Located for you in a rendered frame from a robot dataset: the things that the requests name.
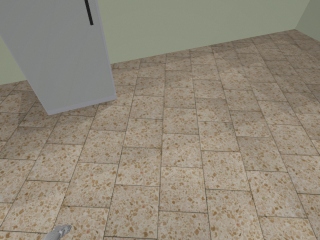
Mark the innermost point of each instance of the handle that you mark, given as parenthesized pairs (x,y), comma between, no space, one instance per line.
(89,12)

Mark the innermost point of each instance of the robot left hand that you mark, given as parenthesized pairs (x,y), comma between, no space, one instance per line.
(58,232)

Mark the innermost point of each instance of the fridge door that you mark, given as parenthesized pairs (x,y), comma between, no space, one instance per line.
(62,55)

